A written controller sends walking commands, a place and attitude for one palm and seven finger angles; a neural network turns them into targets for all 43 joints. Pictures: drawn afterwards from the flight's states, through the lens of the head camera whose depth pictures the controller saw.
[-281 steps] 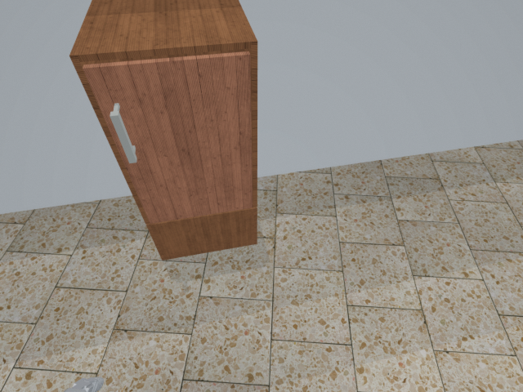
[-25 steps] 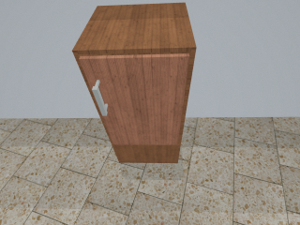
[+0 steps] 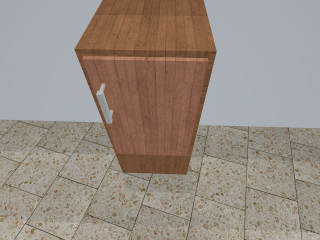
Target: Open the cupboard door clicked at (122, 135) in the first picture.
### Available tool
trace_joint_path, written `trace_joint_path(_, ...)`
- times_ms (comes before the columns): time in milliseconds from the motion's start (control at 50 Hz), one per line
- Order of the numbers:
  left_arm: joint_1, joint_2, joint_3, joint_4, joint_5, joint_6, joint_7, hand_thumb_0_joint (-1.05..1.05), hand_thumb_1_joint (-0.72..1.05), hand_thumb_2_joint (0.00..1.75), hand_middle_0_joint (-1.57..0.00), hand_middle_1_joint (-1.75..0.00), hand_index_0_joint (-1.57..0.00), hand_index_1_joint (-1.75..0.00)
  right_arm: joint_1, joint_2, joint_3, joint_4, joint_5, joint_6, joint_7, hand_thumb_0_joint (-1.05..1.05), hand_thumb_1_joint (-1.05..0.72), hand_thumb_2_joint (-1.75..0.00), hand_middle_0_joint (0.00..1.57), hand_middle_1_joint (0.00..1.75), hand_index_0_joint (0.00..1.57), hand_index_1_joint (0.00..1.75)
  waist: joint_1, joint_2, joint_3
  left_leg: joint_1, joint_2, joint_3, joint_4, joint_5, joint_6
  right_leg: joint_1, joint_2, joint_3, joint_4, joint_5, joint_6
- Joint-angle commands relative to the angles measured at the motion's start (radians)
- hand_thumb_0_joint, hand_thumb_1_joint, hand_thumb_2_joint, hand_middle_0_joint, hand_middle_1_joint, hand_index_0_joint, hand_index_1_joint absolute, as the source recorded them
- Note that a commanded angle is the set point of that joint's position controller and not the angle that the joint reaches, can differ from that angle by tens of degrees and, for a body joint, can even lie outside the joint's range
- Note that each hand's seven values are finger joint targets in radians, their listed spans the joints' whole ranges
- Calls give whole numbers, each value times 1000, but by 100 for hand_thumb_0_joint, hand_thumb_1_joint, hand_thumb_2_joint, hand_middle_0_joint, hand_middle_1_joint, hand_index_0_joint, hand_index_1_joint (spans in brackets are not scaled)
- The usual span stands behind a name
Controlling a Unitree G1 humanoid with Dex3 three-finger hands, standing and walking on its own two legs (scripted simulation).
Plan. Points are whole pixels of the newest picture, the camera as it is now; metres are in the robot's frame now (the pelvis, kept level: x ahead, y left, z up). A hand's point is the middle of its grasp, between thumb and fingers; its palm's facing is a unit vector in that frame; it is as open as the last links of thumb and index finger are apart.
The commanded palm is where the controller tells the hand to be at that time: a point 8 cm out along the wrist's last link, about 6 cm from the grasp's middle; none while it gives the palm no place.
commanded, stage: come to a stop and stand still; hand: left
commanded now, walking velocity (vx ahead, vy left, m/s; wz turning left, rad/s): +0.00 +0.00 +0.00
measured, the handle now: (106, 104) +0.54 +0.24 -0.04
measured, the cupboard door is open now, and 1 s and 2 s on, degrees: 0 0 0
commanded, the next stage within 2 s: look again from close up in 0.62 s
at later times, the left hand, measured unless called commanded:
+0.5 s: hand out of the picture +0.01 +0.20 -0.17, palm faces +0.03 -0.97 -0.22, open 7.3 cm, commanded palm none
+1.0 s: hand out of the picture +0.00 +0.18 -0.16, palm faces +0.00 -0.98 -0.21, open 7.4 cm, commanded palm none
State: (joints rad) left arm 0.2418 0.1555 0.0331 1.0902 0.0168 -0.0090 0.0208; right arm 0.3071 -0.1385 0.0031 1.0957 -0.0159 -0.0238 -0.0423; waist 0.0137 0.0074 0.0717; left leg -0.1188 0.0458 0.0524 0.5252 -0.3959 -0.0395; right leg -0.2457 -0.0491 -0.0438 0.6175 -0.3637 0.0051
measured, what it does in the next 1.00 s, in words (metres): stands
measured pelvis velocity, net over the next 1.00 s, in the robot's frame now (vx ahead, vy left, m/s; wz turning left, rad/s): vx -0.02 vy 0.01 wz -0.01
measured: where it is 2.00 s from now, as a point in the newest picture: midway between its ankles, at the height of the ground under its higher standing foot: outside the picture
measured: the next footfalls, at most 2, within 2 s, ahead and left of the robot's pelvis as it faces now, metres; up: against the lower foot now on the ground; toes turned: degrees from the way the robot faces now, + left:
none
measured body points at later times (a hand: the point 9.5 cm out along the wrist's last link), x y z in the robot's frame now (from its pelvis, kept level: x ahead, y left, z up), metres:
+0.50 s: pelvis -0.02 +0.02 +0.00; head -0.02 +0.01 +0.45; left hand +0.00 +0.25 -0.15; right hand +0.02 -0.22 -0.15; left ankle -0.05 +0.14 -0.73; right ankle -0.02 -0.12 -0.73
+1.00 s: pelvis -0.02 +0.01 +0.01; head +0.00 +0.00 +0.46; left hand +0.00 +0.24 -0.15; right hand -0.03 -0.21 -0.16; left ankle -0.05 +0.14 -0.73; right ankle -0.02 -0.12 -0.73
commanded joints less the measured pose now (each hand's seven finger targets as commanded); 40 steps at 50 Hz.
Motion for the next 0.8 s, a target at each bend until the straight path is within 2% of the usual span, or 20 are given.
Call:
trace_joint_path(0,62,115,17,-30,-3,-13,15,0,90,90,-20,-30,-20,-30,76,-100,-25,-18,1,-10,-5,0,-90,-90,20,30,20,30,-2,-11,-66,-21,58,-14,-51,517,55,90,-63,43,-49,528,-52)
trace_joint_path(80,47,118,15,-32,0,-12,16,0,90,90,-20,-30,-20,-30,62,-94,-26,-13,1,-6,-4,0,-90,-90,20,30,20,30,-6,-43,-46,-34,54,-19,-69,445,51,86,-69,46,-77,519,-52)
trace_joint_path(180,20,126,16,-45,-1,-10,15,0,90,90,-20,-30,-20,-30,48,-103,-29,-8,-1,-7,-4,0,-90,-90,20,30,20,30,-7,2,-49,-15,61,-25,-93,466,54,83,-61,44,-93,473,-49)
trace_joint_path(200,148,151,18,16,-4,-31,54,0,90,90,-20,-30,-20,-30,-67,-166,-47,-80,12,-5,11,0,-90,-90,20,30,20,30,36,-111,-52,-138,68,15,166,483,24,123,-116,114,-146,896,-18)
trace_joint_path(220,164,193,27,-29,1,-45,49,0,90,90,-20,-30,-20,-30,-45,-85,-38,-137,11,-2,22,0,-90,-90,20,30,20,30,17,-172,-130,-235,11,-16,193,31,42,250,-209,206,-146,1063,-75)
trace_joint_path(240,118,164,8,-40,6,-49,47,0,90,90,-20,-30,-20,-30,-43,-67,-32,-137,16,2,20,0,-90,-90,20,30,20,30,-7,-184,-138,-228,20,-23,165,-88,41,221,-223,179,-155,1008,-109)
trace_joint_path(260,63,157,3,-65,8,-46,41,0,90,90,-20,-30,-20,-30,-9,-53,-31,-134,13,6,24,0,-90,-90,20,30,20,30,-28,-98,-141,-159,8,0,72,-45,40,179,-194,130,-132,892,-115)
trace_joint_path(280,19,155,3,-80,1,-39,38,0,90,90,-20,-30,-20,-30,52,-59,-31,-110,9,3,27,0,-90,-90,20,30,20,30,-58,-28,-153,-84,4,-13,-47,127,41,138,-148,89,-78,695,-93)
trace_joint_path(300,21,130,-3,-87,-10,-30,34,0,90,90,-20,-30,-20,-30,63,-98,-35,-96,0,-4,26,0,-90,-90,20,30,20,30,-43,87,-135,-44,57,-57,-65,351,56,79,-83,54,-51,479,-56)
trace_joint_path(320,28,117,-3,-97,-9,-19,32,0,90,90,-20,-30,-20,-30,44,-126,-35,-109,-6,-2,23,0,-90,-90,20,30,20,30,-25,115,-106,-79,104,-76,-71,405,76,56,-40,29,-74,275,-40)
trace_joint_path(340,18,111,-6,-94,-4,-7,29,0,90,90,-20,-30,-20,-30,11,-135,-34,-117,-5,0,22,0,-90,-90,20,30,20,30,-19,178,-39,-122,108,-92,-102,391,82,42,-18,11,-78,150,-30)
trace_joint_path(360,25,110,-8,-91,1,-2,26,0,90,90,-20,-30,-20,-30,-2,-134,-33,-120,-5,1,21,0,-90,-90,20,30,20,30,-9,169,5,-151,112,-94,-111,394,89,35,-10,9,-90,112,-26)
trace_joint_path(420,32,116,-15,-82,-1,-1,16,0,90,90,-20,-30,-20,-30,-15,-138,-28,-135,-1,5,19,0,-90,-90,20,30,20,30,-15,13,20,-140,75,-80,-125,192,81,9,-25,46,-144,116,-31)
trace_joint_path(440,26,120,-17,-82,0,0,13,0,90,90,-20,-30,-20,-30,-15,-142,-26,-133,0,6,20,0,-90,-90,20,30,20,30,-17,-2,37,-149,67,-80,-141,137,79,-5,-30,54,-159,92,-29)
trace_joint_path(480,29,126,-15,-83,1,0,10,0,90,90,-20,-30,-20,-30,-6,-140,-26,-124,-3,2,21,0,-90,-90,20,30,20,30,-17,35,29,-142,66,-84,-161,120,82,-2,-28,52,-157,84,-27)
trace_joint_path(540,42,135,-17,-78,1,-1,7,0,90,90,-20,-30,-20,-30,-11,-144,-23,-119,-2,3,22,0,-90,-90,20,30,20,30,-15,5,31,-142,55,-77,-165,69,80,-14,-37,71,-184,49,-29)
trace_joint_path(600,50,137,-17,-71,0,-5,5,0,90,90,-20,-30,-20,-30,8,-142,-19,-103,-2,-1,22,0,-90,-90,20,30,20,30,-17,-19,-1,-114,52,-68,-156,107,78,-7,-45,75,-187,75,-29)
trace_joint_path(680,57,138,-17,-59,-1,-9,5,0,90,90,-20,-30,-20,-30,18,-138,-16,-80,1,-6,19,0,-90,-90,20,30,20,30,-14,5,-18,-96,54,-59,-141,189,75,14,-51,72,-171,168,-30)
trace_joint_path(780,63,133,-16,-40,-2,-12,8,0,90,90,-20,-30,-20,-30,32,-128,-15,-48,2,-9,15,0,-90,-90,20,30,20,30,-12,-14,-23,-86,58,-49,-130,246,71,32,-57,68,-156,256,-33)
